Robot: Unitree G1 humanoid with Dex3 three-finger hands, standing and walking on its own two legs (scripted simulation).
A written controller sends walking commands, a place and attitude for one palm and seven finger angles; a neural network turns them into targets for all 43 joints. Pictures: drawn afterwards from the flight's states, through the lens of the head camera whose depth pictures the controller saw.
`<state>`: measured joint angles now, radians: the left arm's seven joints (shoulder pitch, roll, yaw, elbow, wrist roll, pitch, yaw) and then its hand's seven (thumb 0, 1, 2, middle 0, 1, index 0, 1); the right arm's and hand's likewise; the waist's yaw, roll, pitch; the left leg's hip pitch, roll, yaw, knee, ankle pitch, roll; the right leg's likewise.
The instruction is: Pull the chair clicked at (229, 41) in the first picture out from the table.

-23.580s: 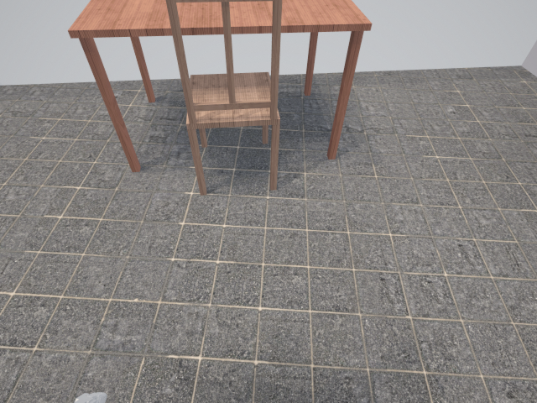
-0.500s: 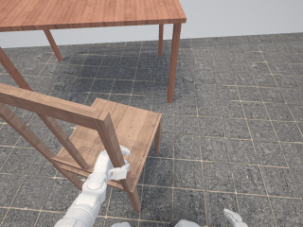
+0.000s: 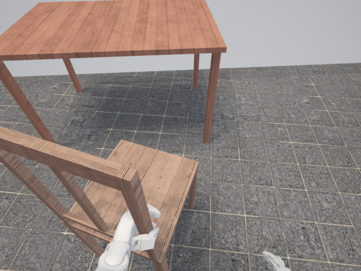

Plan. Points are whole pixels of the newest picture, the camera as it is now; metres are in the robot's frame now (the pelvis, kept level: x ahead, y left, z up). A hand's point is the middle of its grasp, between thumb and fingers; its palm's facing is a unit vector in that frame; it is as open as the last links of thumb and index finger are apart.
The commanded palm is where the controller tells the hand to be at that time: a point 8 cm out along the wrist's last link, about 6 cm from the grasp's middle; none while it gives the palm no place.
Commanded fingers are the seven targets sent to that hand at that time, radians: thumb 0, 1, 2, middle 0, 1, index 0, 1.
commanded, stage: stop walking, hand still on the chair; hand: left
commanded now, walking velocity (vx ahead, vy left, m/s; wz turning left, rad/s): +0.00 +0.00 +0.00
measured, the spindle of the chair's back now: (84, 203) +0.29 +0.27 -0.06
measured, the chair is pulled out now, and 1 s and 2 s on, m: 0.60 0.60 0.59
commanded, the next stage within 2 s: open the thumb and straighten the fingers in 0.40 s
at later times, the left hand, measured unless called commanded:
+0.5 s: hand (150, 234) +0.22 +0.09 -0.07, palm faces -0.07 -0.99 -0.12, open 6.3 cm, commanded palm +0.21 +0.14 -0.05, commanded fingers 0.00 0.78 0.84 -0.50 -1.45 -0.50 -1.45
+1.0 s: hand (144, 230) +0.23 +0.10 -0.07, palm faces -0.09 -0.99 -0.11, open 14.2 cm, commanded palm +0.22 +0.16 -0.05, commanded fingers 0.00 -0.55 0.20 -0.10 -0.29 -0.10 -0.29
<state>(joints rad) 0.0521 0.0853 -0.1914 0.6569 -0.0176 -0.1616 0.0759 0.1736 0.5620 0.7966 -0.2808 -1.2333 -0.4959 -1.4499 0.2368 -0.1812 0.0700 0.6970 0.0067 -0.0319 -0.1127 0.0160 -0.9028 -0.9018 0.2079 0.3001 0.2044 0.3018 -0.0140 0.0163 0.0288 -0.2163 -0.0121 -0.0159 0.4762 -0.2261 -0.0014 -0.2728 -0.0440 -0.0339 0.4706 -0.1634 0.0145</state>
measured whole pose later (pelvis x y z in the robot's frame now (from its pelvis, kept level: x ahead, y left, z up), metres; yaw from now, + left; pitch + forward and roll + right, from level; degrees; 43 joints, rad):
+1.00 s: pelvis +0.04 -0.01 -0.04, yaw +1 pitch +9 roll +0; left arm 0.40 0.16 -0.14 0.02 -0.06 0.12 0.01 0.00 -0.45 0.25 -0.31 -0.92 -0.32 -0.94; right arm 0.27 -0.25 0.02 0.49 0.04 -0.18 -0.05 0.02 -0.90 -0.90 0.21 0.30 0.20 0.30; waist -0.05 0.06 -0.11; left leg -0.55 -0.01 -0.05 0.86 -0.46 -0.01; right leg -0.60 -0.05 -0.06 0.85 -0.40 0.01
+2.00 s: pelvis +0.04 +0.01 -0.06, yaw +2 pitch +12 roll -1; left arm 0.90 0.15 -0.21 -0.40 0.02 0.12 0.00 -0.01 -0.54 0.20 0.00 0.00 0.00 0.00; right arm 0.28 -0.18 0.00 0.38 0.04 -0.14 -0.08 0.02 -0.90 -0.90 0.21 0.30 0.20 0.30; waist -0.02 0.04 -0.18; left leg -0.70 -0.02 -0.06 1.03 -0.54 0.01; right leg -0.72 -0.06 -0.07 0.99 -0.46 0.02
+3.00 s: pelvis +0.04 +0.00 -0.02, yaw +2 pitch +0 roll -1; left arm 0.78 0.31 0.11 -0.49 -0.03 -0.01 0.15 -0.01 -0.16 0.39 -0.06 -0.08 -0.06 -0.08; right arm 0.25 -0.19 0.03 0.53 0.04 -0.14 -0.14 0.02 -0.90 -0.90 0.21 0.30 0.20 0.30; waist 0.04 0.07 -0.07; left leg -0.33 0.01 -0.06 0.75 -0.43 -0.01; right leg -0.36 -0.03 -0.08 0.71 -0.35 0.01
